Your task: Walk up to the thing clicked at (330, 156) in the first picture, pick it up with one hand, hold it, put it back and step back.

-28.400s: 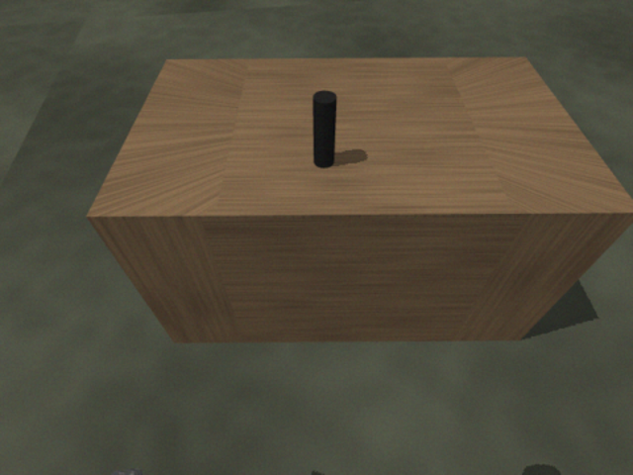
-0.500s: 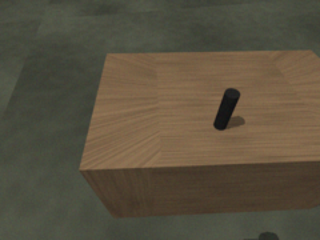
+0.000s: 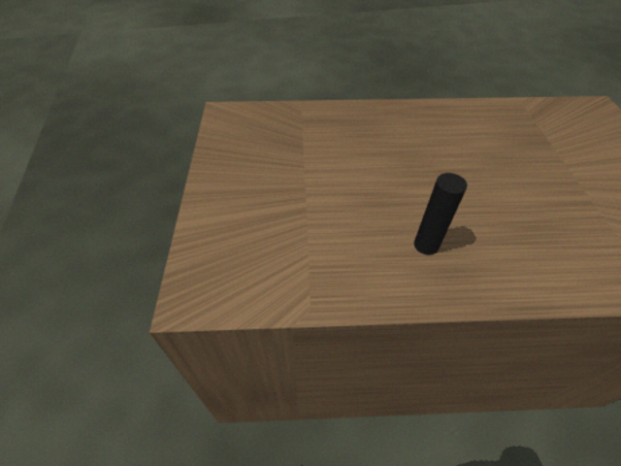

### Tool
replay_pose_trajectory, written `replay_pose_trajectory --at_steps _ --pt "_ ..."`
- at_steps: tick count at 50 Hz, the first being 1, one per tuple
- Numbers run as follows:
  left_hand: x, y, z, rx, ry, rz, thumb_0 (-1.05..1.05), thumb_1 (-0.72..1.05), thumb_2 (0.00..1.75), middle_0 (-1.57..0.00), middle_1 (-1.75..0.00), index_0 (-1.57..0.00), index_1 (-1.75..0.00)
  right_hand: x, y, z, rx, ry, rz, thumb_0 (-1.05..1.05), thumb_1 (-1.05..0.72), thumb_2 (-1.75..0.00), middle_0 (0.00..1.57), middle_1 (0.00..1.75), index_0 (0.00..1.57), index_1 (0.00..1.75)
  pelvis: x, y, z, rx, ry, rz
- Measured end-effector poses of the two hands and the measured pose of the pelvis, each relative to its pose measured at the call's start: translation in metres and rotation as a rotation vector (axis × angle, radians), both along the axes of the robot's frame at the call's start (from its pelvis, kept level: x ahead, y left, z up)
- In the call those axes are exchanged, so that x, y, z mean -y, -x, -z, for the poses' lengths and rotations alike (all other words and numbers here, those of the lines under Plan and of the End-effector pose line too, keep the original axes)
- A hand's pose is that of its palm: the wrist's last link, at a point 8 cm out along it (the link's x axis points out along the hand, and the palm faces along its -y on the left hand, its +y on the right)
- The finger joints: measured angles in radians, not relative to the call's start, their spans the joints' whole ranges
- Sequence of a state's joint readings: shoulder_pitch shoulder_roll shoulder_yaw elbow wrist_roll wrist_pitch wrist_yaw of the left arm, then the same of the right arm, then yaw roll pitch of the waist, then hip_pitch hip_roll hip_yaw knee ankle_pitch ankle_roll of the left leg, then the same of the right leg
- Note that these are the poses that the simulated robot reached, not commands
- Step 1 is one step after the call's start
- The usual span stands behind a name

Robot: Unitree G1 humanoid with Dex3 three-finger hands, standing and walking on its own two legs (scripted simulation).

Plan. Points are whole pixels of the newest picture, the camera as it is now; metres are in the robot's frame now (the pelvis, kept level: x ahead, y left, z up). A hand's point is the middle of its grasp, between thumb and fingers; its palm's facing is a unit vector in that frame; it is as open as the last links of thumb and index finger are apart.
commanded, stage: stand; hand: right
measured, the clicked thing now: (437, 217) +0.52 -0.22 -0.05
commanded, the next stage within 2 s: step back in 0.42 s
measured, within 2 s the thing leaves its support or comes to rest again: neither
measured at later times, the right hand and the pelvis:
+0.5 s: hand out of the picture +0.07 -0.26 -0.16, palm faces +0.01 +0.94 -0.34, open 7.4 cm; pelvis -0.01 +0.00 +0.00, yaw +0 degrees
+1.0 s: hand out of the picture -0.02 -0.31 -0.19, palm faces -0.14 +0.92 -0.37, open 7.4 cm; pelvis -0.11 -0.05 -0.02, yaw +3 degrees
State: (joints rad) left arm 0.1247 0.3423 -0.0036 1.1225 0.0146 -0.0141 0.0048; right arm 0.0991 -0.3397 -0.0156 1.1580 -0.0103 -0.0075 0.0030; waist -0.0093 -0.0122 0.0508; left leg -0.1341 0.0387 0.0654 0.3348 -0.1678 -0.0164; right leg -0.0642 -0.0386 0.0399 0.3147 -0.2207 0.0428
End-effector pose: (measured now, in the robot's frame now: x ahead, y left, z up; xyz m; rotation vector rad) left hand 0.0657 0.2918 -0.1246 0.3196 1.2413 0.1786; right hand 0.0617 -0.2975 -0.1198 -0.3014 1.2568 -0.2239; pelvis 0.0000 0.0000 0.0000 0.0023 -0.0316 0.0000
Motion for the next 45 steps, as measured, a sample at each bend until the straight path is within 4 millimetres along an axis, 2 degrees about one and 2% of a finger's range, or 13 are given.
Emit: replay_pose_trajectory --at_steps 22,26,30,35,37,41,45 --pt "-0.005 0.001 -0.002 0.003 -0.009 -0.011 0.00 0.91 0.90 -0.21 -0.30 -0.21 -0.30 -0.001 -0.001 0.001 0.003 -0.007 -0.002 0.01 -0.90 -0.90 0.21 0.30 0.20 0.30 0.000 0.000 0.000 -0.003 -0.001 -0.002" --pt "-0.009 0.003 0.000 0.006 -0.030 -0.014 0.00 0.91 0.90 -0.21 -0.30 -0.21 -0.30 0.007 -0.001 0.003 0.014 -0.003 0.008 0.01 -0.90 -0.90 0.21 0.30 0.20 0.30 0.004 0.016 0.005 -0.008 -0.003 -0.001" --pt "-0.007 0.011 -0.002 0.013 -0.065 -0.010 0.00 0.91 0.90 -0.21 -0.30 -0.21 -0.30 0.024 0.002 0.007 0.032 0.014 -0.009 0.01 -0.90 -0.90 0.21 0.30 0.20 0.30 0.017 0.033 0.011 -0.009 -0.001 -0.004" --pt "0.007 0.037 -0.001 0.025 -0.115 -0.009 0.00 0.91 0.90 -0.21 -0.30 -0.21 -0.30 0.056 -0.002 0.026 0.073 0.020 -0.027 0.01 -0.90 -0.90 0.21 0.30 0.20 0.30 0.040 0.051 0.029 -0.004 -0.008 0.007" --pt "0.016 0.052 -0.002 0.002 -0.119 -0.002 0.00 0.91 0.90 -0.21 -0.30 -0.21 -0.30 0.062 -0.001 0.030 0.082 0.021 -0.026 0.01 -0.90 -0.90 0.21 0.30 0.20 0.30 0.044 0.059 0.029 0.004 -0.008 0.001" --pt "0.030 0.072 -0.010 -0.018 -0.110 -0.006 0.00 0.90 0.90 -0.21 -0.30 -0.21 -0.30 0.064 0.015 0.029 0.068 0.006 -0.032 0.01 -0.90 -0.90 0.21 0.30 0.20 0.30 0.048 0.072 0.021 -0.009 -0.022 0.005" --pt "0.036 0.075 -0.013 0.039 -0.105 -0.022 0.01 0.90 0.90 -0.21 -0.30 -0.21 -0.30 0.064 0.045 0.030 -0.003 0.015 -0.072 0.00 -0.90 -0.90 0.21 0.30 0.20 0.30 0.051 0.086 0.018 -0.024 -0.022 -0.019"
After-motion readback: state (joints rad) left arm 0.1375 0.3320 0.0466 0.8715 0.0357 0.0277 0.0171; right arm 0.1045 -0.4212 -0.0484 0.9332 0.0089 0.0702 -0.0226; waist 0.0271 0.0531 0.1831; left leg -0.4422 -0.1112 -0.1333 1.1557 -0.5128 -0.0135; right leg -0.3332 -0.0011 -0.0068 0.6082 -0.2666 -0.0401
